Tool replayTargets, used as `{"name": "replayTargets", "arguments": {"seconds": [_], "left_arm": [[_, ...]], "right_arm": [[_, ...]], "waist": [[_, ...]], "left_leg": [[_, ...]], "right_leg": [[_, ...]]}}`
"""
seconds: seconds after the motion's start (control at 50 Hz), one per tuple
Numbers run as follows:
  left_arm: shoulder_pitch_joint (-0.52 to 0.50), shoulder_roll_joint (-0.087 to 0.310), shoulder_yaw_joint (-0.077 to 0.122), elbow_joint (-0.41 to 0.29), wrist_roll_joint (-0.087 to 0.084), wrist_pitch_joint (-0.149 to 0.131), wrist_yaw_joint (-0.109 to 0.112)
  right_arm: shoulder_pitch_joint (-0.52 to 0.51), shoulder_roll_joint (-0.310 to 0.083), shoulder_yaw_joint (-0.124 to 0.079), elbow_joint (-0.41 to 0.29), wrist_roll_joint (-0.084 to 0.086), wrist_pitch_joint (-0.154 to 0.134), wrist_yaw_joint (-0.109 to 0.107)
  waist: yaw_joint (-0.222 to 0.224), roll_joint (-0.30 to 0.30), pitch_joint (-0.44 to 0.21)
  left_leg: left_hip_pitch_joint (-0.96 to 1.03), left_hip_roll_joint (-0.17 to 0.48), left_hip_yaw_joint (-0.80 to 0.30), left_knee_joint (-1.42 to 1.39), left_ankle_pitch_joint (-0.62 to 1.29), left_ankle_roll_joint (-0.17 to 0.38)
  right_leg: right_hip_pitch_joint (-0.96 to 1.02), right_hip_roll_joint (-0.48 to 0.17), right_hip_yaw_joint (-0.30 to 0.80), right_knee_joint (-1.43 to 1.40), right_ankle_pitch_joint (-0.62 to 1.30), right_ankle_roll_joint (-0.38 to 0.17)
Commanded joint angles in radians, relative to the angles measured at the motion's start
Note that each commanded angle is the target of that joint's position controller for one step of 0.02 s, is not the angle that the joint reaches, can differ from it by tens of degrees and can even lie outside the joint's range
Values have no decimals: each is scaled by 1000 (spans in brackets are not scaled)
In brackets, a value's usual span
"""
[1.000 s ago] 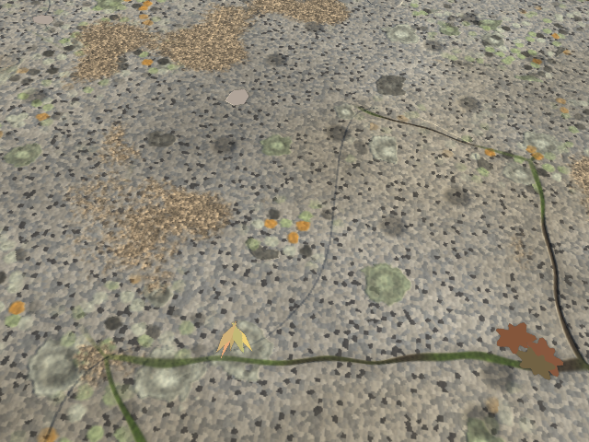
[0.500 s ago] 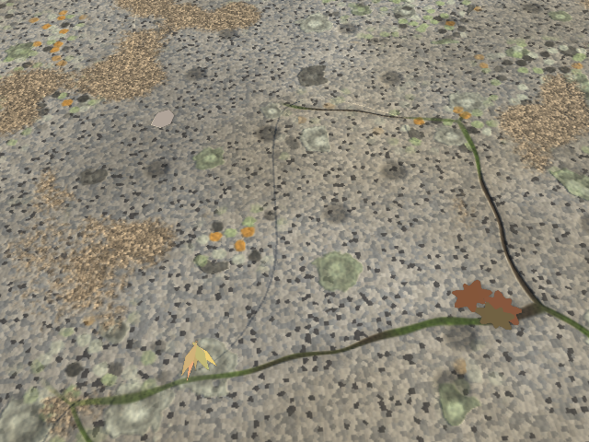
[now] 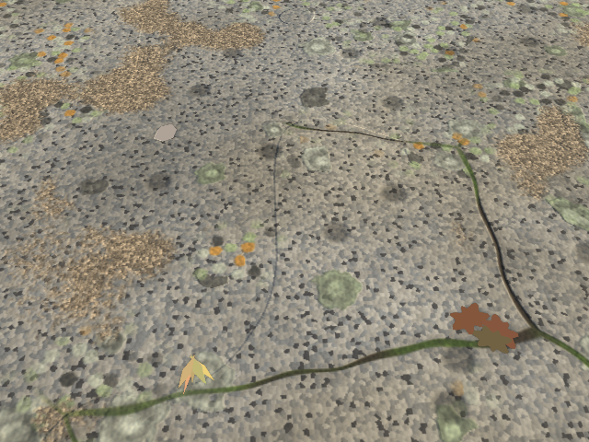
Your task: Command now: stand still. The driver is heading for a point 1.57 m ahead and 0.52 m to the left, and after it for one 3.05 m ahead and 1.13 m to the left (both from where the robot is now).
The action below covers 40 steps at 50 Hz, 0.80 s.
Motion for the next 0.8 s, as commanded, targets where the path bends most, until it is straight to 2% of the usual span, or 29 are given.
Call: {"name": "replayTargets", "arguments": {"seconds": [0.02,0.46,0.48,0.5,0.52,0.54,0.56,0.6,0.62,0.64,0.66,0.68,0.7,0.72,0.74,0.76,0.78,0.8], "left_arm": [[-14,99,22,-25,-2,-12,8],[2,87,10,168,-8,-9,21],[21,79,8,183,-9,-8,21],[29,86,11,190,-16,-7,22],[26,92,13,188,-20,-9,23],[12,92,13,179,-21,-17,22],[-6,79,10,168,-23,-33,18],[-28,35,0,153,-28,-68,2],[-37,37,0,149,-31,-80,-7],[-26,40,2,151,-36,-89,-14],[11,29,-1,162,-41,-95,-19],[84,31,3,193,-42,-100,-20],[163,54,15,233,-35,-100,-18],[282,109,32,265,-30,-100,-15],[402,239,62,284,-34,-105,-24],[369,178,39,272,-14,-122,-30],[306,119,21,249,-14,-135,-30],[263,102,13,230,-16,-141,-34]], "right_arm": [[0,-117,-26,-28,1,-10,-3],[42,-102,-16,118,5,-4,-12],[63,-97,-15,132,7,-3,-14],[70,-111,-21,137,14,1,-17],[69,-128,-27,133,20,3,-20],[75,-138,-30,127,24,-1,-21],[99,-152,-34,128,29,-11,-20],[155,-200,-54,145,38,-32,-14],[149,-204,-58,141,38,-38,-12],[120,-195,-56,127,35,-43,-8],[75,-192,-55,111,40,-45,-3],[15,-183,-52,89,49,-43,2],[-14,-165,-48,73,48,-43,5],[-40,-111,-33,55,37,-50,10],[-50,-69,-24,11,36,-68,7],[-69,-111,-34,5,50,-83,7],[-42,-113,-35,13,65,-93,17],[-22,-107,-35,28,63,-99,25]], "waist": [[-5,-6,-30],[-2,0,-5],[-1,3,-27],[-2,14,-12],[-4,30,28],[-11,43,75],[-22,71,105],[-32,174,110],[-29,175,121],[-9,159,122],[23,159,123],[68,142,116],[93,100,93],[127,-51,37],[148,-318,-3],[124,-216,29],[82,-128,69],[59,-92,64]], "left_leg": [[-26,38,-43,-102,135,21],[-15,14,-26,-134,146,26],[-6,4,-17,-138,38,31],[-24,-5,-19,-137,-143,49],[-59,9,-49,-150,-322,73],[-88,41,-100,-180,-443,101],[-82,92,-178,-217,-506,133],[-26,249,-402,-331,-559,220],[-55,295,-466,-363,-533,249],[-75,297,-457,-365,-492,247],[-113,275,-404,-345,-449,226],[-191,214,-307,-302,-383,185],[-253,140,-211,-206,-271,145],[-352,51,-79,56,-134,89],[-533,-61,48,359,-163,37],[-633,-31,-53,571,-258,46],[-699,14,-97,664,-180,70],[-713,48,-87,677,-91,86]], "right_leg": [[33,-46,53,-80,168,-18],[46,-39,27,-106,173,-9],[53,-24,10,-102,69,-12],[24,0,-13,-77,-113,-23],[-36,11,-20,-56,-280,-35],[-102,8,-16,-35,-362,-47],[-160,4,-17,5,-354,-52],[-226,7,-71,171,-183,-44],[-221,-21,-49,219,-156,-55],[-198,-33,-45,211,-178,-71],[-125,-35,-55,115,-188,-88],[35,-19,-74,-30,-130,-99],[175,-4,-62,-83,-40,-88],[315,-131,139,-171,-91,-116],[428,-341,536,-325,-203,-247],[403,-410,663,-353,-211,-302],[404,-390,577,-341,-167,-282],[400,-346,469,-342,-111,-246]]}}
